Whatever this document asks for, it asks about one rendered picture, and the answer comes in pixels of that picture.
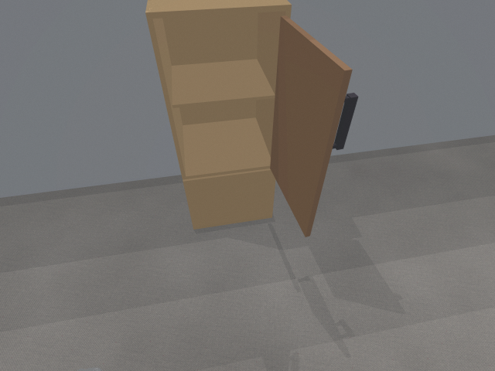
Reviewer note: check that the cupboard door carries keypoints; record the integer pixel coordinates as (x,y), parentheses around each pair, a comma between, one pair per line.
(311,86)

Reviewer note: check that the handle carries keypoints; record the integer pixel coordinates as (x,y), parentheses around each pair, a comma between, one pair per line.
(345,120)

